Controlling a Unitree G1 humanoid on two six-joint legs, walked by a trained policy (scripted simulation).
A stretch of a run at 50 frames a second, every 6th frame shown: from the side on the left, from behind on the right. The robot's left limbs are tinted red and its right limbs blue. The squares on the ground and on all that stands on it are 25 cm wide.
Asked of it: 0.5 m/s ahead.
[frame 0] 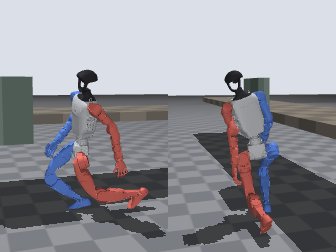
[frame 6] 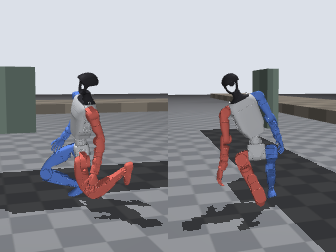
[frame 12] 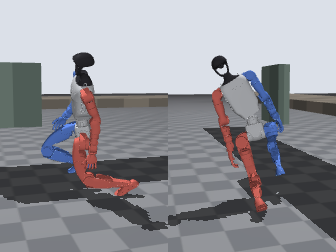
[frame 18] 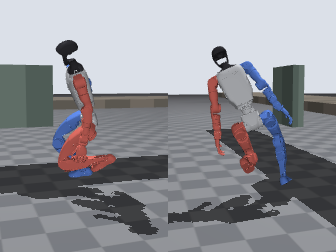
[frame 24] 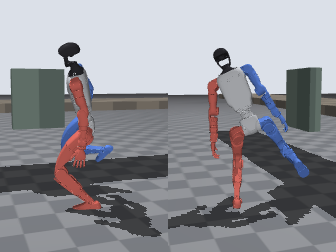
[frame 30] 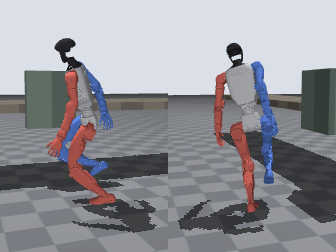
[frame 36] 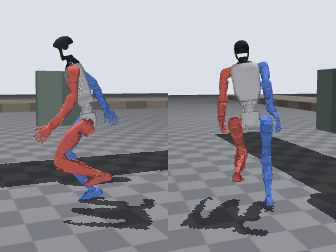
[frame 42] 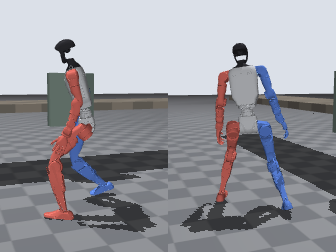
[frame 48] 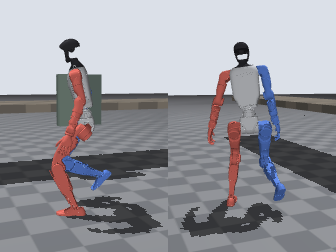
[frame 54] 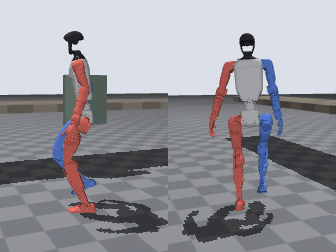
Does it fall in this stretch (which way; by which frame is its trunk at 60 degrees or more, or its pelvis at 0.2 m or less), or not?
no
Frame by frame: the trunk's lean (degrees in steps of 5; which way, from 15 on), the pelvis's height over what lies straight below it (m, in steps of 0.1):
0: 20 to its left, 0.5
6: 25 to its left, 0.5
12: 30 to its left, 0.6
18: 30 forward and to its left, 0.7
24: 25 forward and to its left, 0.7
30: 25 forward and to its left, 0.7
36: 20 forward, 0.7
42: 20 forward, 0.7
48: 15 forward and to its left, 0.7
54: 10, 0.8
